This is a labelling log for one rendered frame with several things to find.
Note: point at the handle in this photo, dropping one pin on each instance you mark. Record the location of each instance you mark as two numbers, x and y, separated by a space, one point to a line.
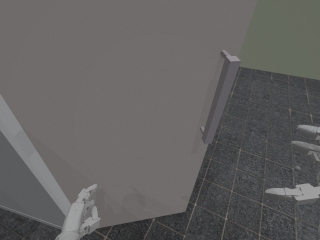
228 73

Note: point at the left robot hand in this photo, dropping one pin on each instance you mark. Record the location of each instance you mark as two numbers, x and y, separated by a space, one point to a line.
77 212

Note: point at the fridge door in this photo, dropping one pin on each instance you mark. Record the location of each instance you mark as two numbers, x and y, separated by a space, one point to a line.
114 93

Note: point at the right robot hand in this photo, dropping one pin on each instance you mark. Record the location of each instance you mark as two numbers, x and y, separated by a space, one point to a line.
302 193

